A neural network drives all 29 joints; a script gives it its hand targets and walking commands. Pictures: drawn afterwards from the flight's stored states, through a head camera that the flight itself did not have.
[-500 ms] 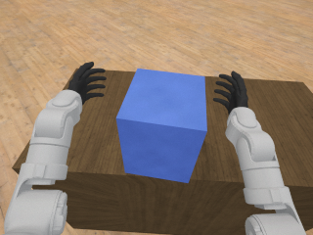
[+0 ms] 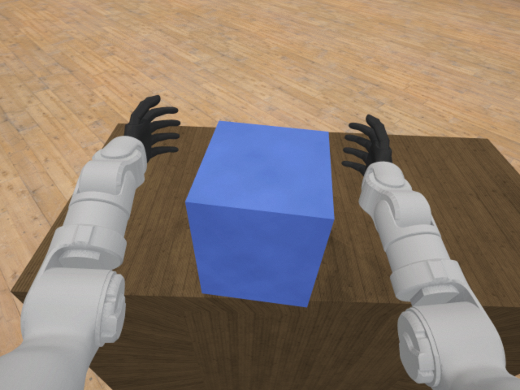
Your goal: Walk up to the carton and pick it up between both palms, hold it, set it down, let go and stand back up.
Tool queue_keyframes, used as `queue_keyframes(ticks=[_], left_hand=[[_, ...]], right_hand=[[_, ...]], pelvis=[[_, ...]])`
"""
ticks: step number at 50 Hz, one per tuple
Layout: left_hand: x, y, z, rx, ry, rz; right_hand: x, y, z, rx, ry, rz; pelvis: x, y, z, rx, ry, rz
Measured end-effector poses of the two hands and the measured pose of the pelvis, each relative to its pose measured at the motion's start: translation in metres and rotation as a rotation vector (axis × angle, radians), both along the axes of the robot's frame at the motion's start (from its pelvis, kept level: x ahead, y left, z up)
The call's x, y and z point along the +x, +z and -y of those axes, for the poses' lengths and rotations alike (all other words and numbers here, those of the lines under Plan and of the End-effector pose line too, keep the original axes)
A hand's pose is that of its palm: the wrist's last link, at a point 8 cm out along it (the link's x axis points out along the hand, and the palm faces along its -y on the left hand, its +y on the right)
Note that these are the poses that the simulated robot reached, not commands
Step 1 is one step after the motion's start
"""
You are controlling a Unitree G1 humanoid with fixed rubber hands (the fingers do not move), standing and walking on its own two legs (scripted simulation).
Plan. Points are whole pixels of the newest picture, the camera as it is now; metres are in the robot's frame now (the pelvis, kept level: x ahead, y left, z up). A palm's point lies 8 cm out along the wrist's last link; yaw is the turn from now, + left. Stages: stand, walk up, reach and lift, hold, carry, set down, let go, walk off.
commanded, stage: reach and lift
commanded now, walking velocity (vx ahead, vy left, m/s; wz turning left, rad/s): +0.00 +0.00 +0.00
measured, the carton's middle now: (263, 214) +0.42 +0.00 +0.05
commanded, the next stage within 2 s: none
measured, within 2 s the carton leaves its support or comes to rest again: neither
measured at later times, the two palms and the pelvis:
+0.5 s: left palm (162, 190) +0.43 +0.18 +0.10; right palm (372, 206) +0.40 -0.18 +0.10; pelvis +0.01 +0.00 +0.00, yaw +0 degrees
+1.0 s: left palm (181, 200) +0.42 +0.15 +0.08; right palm (354, 217) +0.38 -0.15 +0.08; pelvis +0.01 +0.00 +0.00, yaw +0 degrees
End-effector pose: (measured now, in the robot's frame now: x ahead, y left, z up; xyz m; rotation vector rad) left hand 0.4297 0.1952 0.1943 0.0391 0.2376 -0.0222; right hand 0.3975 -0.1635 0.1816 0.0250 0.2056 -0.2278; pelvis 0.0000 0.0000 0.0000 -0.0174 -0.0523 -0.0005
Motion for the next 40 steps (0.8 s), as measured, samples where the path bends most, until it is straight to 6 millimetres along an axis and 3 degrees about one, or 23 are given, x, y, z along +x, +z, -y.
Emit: queue_keyframes(ticks=[11, 23, 28, 33, 40], left_hand=[[-0.008, -0.054, 0.019, -0.042, -0.009, -0.037], [-0.001, -0.094, 0.015, -0.042, 0.031, 0.0], [0.006, -0.101, 0.022, -0.056, 0.022, 0.025], [0.012, -0.102, 0.027, -0.057, 0.01, 0.028], [0.004, -0.111, 0.037, 0.0, -0.06, 0.013]], right_hand=[[-0.014, -0.043, 0.016, 0.015, -0.031, -0.029], [-0.003, -0.08, 0.019, 0.018, -0.025, -0.054], [0.002, -0.088, 0.019, 0.022, -0.026, -0.028], [0.008, -0.085, 0.017, 0.013, -0.017, 0.013], [0.004, -0.091, 0.009, 0.004, 0.003, 0.024]], pelvis=[[0.0, 0.0, 0.0, 0.0, 0.0, -0.001], [0.01, 0.0, 0.001, 0.001, -0.002, -0.066], [0.019, 0.0, 0.002, 0.002, -0.002, -0.106], [0.027, 0.0, 0.003, 0.003, -0.002, -0.119], [0.026, 0.0, 0.002, 0.003, -0.003, -0.118]])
